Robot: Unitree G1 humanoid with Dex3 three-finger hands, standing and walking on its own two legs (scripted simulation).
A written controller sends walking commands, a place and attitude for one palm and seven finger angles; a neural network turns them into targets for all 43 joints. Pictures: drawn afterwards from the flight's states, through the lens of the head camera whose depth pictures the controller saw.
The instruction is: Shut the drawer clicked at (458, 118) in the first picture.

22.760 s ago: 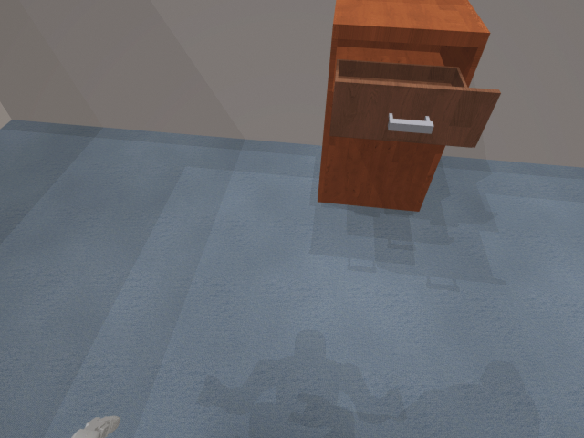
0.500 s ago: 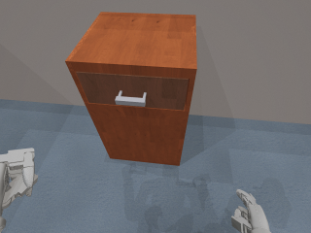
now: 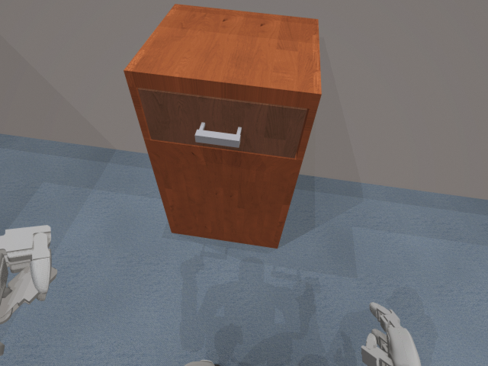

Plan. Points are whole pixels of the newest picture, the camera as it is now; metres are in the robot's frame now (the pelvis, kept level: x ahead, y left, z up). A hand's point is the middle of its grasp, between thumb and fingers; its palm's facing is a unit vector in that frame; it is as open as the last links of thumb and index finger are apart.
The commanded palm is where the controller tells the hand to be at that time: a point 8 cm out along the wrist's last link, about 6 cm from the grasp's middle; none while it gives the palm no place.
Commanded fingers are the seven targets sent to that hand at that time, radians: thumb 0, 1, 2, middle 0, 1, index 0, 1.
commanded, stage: step back with the hand held close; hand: left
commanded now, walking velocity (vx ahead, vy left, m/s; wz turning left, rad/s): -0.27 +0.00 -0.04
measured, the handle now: (219, 133) +0.70 +0.11 -0.08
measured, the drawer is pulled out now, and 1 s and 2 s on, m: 0.00 0.00 0.00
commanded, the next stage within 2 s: stop stepping back and stand still in 0.68 s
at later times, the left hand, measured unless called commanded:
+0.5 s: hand out of the picture +0.13 +0.25 +0.18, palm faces +0.36 -0.82 -0.45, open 3.3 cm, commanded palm +0.07 +0.29 +0.18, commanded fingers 0.00 0.90 0.90 -1.40 -1.60 -1.40 -1.60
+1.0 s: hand out of the picture +0.06 +0.31 +0.17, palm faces +0.37 -0.85 -0.38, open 3.3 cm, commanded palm -0.01 +0.34 +0.18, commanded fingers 0.00 0.90 0.90 -1.40 -1.60 -1.40 -1.60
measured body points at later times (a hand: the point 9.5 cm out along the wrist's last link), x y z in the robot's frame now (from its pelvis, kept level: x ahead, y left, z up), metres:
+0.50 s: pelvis -0.05 +0.01 -0.01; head -0.05 +0.03 +0.44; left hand +0.10 +0.29 +0.20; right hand +0.14 -0.24 -0.07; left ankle +0.09 +0.09 -0.73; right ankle -0.05 -0.12 -0.73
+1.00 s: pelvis -0.15 +0.06 +0.00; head -0.15 +0.10 +0.45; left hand +0.03 +0.35 +0.19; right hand +0.02 -0.17 -0.07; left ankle -0.01 +0.09 -0.73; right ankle -0.18 -0.09 -0.70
